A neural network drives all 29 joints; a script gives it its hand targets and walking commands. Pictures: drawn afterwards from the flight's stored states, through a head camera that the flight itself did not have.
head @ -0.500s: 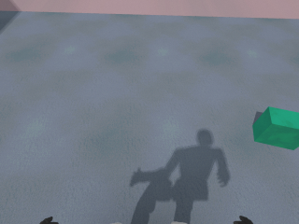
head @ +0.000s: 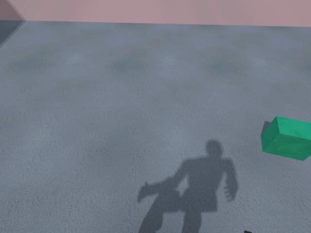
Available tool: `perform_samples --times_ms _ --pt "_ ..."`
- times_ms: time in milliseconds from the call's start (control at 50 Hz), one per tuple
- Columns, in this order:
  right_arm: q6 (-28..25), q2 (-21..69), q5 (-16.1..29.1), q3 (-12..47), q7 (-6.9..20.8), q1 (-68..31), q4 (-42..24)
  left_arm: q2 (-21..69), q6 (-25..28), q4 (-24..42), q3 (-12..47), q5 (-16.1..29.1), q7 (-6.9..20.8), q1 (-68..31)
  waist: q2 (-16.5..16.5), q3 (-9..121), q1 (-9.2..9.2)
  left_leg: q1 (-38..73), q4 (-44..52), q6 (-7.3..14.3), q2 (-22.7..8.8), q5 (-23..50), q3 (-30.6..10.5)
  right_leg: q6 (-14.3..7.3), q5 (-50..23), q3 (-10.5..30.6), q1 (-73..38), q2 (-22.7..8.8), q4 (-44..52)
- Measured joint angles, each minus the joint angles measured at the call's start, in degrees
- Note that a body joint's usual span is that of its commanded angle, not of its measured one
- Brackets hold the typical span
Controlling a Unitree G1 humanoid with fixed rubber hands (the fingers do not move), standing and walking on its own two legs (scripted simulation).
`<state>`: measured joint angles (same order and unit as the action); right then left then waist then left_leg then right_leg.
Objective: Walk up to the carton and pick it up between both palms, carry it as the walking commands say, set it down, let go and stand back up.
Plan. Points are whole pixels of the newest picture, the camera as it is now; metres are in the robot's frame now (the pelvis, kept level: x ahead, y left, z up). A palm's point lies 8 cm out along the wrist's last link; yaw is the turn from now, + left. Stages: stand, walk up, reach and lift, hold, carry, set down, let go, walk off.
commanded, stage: stand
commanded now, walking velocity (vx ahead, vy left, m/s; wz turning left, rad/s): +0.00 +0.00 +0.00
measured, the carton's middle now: (290, 138) +0.79 -0.99 -0.64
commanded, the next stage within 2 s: walk up in 1.66 s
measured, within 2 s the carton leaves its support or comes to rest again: neither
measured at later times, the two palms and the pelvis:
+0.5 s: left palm out of the picture +0.09 +0.29 -0.10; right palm out of the picture +0.07 -0.28 -0.11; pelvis +0.00 +0.00 +0.02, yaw +0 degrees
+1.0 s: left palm out of the picture +0.08 +0.30 -0.10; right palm out of the picture +0.08 -0.27 -0.11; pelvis +0.00 +0.01 +0.02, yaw -1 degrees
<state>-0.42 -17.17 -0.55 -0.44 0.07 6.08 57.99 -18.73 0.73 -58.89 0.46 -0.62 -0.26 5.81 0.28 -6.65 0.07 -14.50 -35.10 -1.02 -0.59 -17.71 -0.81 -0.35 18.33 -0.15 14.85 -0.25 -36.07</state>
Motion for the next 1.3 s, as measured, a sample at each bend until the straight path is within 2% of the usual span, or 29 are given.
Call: perform_samples --times_ms 280,480,800,1080,1300 --pt "-0.4 -0.6 0.0 -0.2 0.1 0.2 4.4 -0.3 0.3 -3.7 0.3 0.3 0.3 -1.9 -0.1 0.6 -0.19 5.4 9.0 0.1 0.0 4.3 0.1 0.3 -4.4 0.0 -5.4 -0.1 9.1" --pt "-0.1 -0.5 0.0 -0.2 0.3 -0.5 5.5 -0.3 0.1 -4.9 0.0 0.1 0.1 -1.6 -0.2 0.9 0.07 6.7 12.1 0.2 -0.1 6.0 0.3 0.5 -6.3 0.2 -6.8 -0.1 12.6" --pt "-0.3 -0.2 -0.2 -0.2 0.2 -0.8 6.1 -0.4 0.2 -5.3 -0.4 0.0 0.5 -1.2 -0.1 1.3 -0.65 7.5 13.6 0.4 0.0 6.8 0.8 0.8 -7.1 0.7 -7.3 -0.3 13.9" --pt "0.1 -0.5 0.0 -0.3 0.3 -1.5 6.4 -0.6 0.0 -5.6 -0.5 0.1 0.3 -0.5 -0.2 1.2 0.13 7.3 14.1 0.4 0.1 7.1 0.6 0.9 -7.6 0.6 -7.4 -0.3 14.8" --pt "-0.2 -1.1 -0.1 -0.7 0.2 -1.2 6.6 -0.3 0.1 -5.3 -0.3 0.2 0.2 -0.5 -0.1 1.2 -0.36 8.1 15.0 0.5 0.2 7.1 0.8 1.0 -7.4 0.9 -7.9 -0.5 15.2"
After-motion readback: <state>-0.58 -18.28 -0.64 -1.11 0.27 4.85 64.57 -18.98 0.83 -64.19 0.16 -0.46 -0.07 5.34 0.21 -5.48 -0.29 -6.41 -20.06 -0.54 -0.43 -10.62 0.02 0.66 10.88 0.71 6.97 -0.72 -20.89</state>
